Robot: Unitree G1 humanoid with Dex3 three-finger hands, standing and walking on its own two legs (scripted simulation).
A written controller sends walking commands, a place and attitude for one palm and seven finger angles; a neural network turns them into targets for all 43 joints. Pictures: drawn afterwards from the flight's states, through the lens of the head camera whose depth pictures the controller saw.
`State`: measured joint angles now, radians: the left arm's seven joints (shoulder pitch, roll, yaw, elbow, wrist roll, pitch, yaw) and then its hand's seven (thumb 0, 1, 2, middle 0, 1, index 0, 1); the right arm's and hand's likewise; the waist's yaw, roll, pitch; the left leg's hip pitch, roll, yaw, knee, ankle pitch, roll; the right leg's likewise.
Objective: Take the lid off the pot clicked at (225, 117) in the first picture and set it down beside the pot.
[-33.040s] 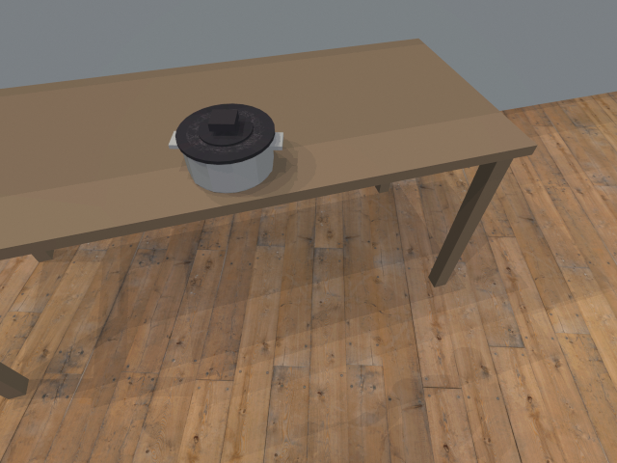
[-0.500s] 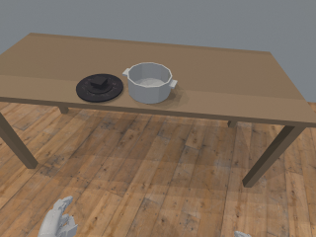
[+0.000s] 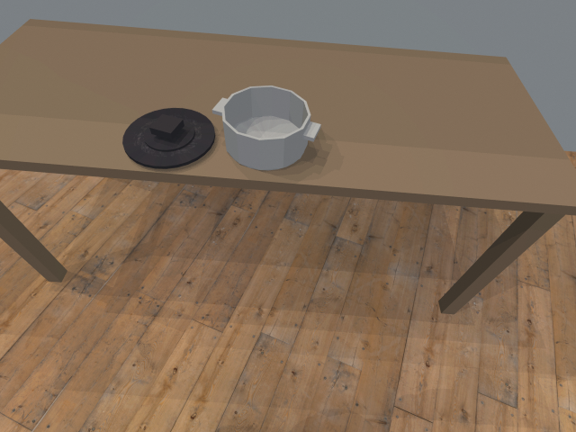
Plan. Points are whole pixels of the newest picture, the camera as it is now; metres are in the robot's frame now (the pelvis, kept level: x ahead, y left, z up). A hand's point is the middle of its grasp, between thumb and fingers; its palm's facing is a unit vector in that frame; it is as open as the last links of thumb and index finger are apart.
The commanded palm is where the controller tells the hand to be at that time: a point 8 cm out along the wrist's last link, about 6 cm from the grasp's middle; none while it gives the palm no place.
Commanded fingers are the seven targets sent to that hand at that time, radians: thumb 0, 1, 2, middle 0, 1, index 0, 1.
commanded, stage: let the arm hang, fingers relaxed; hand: left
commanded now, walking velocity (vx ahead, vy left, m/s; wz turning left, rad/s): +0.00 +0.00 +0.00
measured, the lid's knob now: (167, 126) +0.72 +0.33 -0.05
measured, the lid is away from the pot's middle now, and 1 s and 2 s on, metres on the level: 0.23 0.23 0.23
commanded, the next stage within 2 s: look to check the result in 1.02 s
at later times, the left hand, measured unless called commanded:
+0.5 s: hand out of the picture +0.04 +0.14 -0.18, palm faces +0.00 -0.98 -0.19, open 7.3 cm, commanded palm none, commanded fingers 0.00 0.90 0.90 -0.20 -0.30 -0.20 -0.30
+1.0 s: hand out of the picture +0.04 +0.13 -0.18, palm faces +0.00 -0.99 -0.16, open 7.4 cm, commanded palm none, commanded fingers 0.00 0.90 0.90 -0.20 -0.30 -0.20 -0.30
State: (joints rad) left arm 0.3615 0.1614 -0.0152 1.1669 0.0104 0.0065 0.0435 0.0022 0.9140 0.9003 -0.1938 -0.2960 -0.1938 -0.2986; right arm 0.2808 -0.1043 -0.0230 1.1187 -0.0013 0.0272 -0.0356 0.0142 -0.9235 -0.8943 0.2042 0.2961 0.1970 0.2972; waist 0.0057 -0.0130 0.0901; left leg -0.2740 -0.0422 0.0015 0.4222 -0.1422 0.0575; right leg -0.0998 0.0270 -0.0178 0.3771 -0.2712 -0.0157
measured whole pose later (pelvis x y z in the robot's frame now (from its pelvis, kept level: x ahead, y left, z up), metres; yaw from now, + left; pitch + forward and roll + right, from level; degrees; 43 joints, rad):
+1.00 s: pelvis +0.04 -0.03 +0.00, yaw -2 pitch -1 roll +0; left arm 0.27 0.12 0.01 1.12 0.01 -0.01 0.05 0.00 0.91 0.90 -0.19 -0.30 -0.20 -0.30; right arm 0.27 -0.11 -0.03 1.13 0.00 0.00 -0.05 0.01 -0.92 -0.89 0.20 0.30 0.20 0.30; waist -0.01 -0.03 0.09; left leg -0.20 -0.01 0.03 0.47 -0.24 0.02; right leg -0.01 0.06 0.02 0.37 -0.33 -0.05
